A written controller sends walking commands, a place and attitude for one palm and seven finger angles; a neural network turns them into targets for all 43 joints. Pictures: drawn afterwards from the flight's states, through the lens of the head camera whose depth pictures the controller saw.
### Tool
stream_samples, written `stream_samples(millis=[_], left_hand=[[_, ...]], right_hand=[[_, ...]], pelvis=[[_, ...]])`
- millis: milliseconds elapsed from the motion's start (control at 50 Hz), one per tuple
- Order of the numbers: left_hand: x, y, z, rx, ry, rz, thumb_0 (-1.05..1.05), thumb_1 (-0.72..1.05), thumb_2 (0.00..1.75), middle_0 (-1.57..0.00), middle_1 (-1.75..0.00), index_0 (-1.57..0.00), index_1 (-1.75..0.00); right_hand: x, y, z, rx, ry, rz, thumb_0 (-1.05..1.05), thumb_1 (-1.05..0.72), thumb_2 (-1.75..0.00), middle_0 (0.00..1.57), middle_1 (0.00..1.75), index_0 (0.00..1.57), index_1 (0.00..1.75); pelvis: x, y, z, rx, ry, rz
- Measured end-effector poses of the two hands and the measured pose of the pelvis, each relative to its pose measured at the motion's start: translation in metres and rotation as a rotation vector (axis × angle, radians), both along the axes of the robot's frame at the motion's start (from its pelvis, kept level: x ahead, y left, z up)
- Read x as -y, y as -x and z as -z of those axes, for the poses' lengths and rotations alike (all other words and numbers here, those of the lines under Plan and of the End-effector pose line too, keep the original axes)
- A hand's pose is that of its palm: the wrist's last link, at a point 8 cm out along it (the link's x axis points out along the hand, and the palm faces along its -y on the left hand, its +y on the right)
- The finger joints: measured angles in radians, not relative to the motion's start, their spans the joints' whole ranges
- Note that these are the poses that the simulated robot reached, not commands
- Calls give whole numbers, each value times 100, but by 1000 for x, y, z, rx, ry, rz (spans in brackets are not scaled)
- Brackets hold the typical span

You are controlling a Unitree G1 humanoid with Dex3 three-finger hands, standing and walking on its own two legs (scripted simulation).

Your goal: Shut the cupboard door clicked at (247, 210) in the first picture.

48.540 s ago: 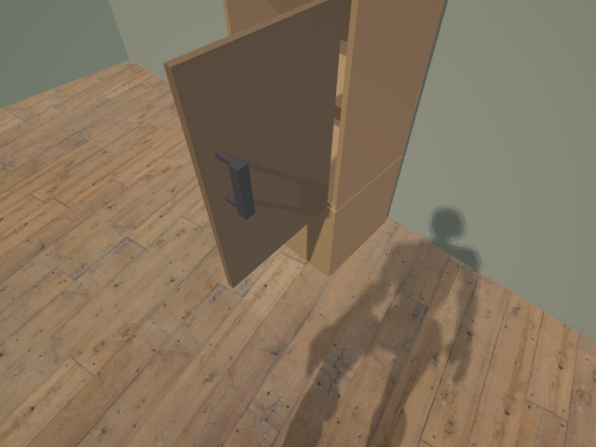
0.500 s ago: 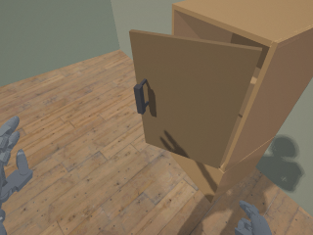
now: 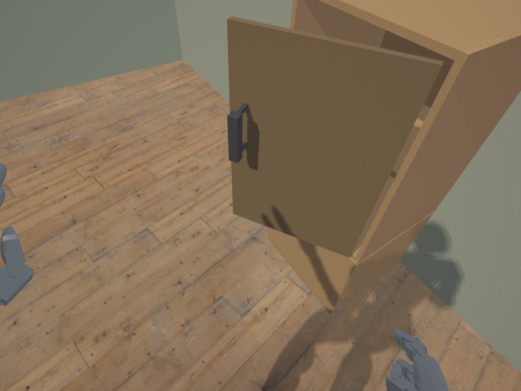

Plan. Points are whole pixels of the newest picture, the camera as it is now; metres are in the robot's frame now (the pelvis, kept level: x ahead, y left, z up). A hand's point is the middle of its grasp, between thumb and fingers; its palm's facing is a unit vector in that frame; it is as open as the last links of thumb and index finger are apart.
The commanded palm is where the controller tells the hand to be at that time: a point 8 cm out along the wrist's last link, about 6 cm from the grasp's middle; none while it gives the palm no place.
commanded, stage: step back with the hand held close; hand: left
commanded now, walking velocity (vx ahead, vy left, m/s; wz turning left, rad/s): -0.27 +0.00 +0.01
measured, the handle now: (239, 132) +0.66 +0.10 +0.02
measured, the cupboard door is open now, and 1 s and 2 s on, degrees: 32 32 32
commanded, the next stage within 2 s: stop stepping back and stand still in 1.32 s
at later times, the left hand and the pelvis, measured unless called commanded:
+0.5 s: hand out of the picture +0.15 +0.27 +0.18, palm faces +0.48 -0.73 -0.48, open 7.4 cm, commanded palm +0.08 +0.30 +0.19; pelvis -0.05 -0.01 -0.01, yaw +3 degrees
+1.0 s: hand out of the picture +0.07 +0.30 +0.18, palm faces +0.51 -0.76 -0.40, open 7.4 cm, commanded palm +0.02 +0.31 +0.19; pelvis -0.11 +0.01 -0.01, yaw +2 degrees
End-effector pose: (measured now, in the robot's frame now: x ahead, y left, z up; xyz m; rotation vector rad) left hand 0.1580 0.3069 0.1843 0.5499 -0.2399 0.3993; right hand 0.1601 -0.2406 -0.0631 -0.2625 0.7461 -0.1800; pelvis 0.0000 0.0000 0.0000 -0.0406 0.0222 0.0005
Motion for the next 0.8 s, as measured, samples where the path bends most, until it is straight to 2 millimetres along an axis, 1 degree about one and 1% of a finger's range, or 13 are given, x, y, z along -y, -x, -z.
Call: stream_samples(millis=[160,300,400,480,520,600,680,740,800], left_hand=[[1,21,0,71,-19,-14,1,89,90,-21,-30,-22,-30],[8,30,-2,116,-26,15,1,88,90,-21,-30,-22,-30],[8,37,-8,136,-69,44,1,88,90,-21,-30,-22,-30],[3,47,-11,138,-113,25,1,88,90,-21,-30,-22,-30],[2,54,-10,132,-109,6,1,88,90,-21,-30,-22,-30],[8,67,-3,107,-51,3,1,89,90,-21,-30,-22,-30],[15,78,-2,109,-12,29,1,88,90,-21,-30,-22,-30],[9,85,-6,129,-20,42,1,88,90,-21,-30,-22,-30],[-6,92,-9,144,-45,32,1,88,90,-21,-30,-22,-30]], right_hand=[[-1,28,11,-12,1,-24,1,-90,-90,20,30,20,30],[4,51,17,-41,9,-16,1,-90,-90,20,30,20,30],[6,64,17,-42,20,-2,1,-90,-90,20,30,20,30],[7,67,19,-39,18,-9,1,-90,-90,20,30,20,30],[7,67,20,-37,12,-19,1,-90,-90,20,30,20,30],[6,68,16,-35,4,-39,1,-90,-90,20,30,20,30],[3,69,8,-29,19,-52,1,-90,-90,20,30,20,30],[-1,70,3,-15,34,-45,1,-90,-90,20,30,20,30],[-9,72,-2,10,43,-36,1,-90,-90,20,30,20,30]], pelvis=[[3,20,8,16,9,-5],[4,34,11,12,11,-8],[3,42,12,12,17,-17],[7,47,14,2,28,-46],[10,51,14,-7,28,-43],[13,61,10,-6,22,-41],[10,67,6,-5,15,-55],[3,71,5,1,26,-64],[-4,77,6,7,46,-69]])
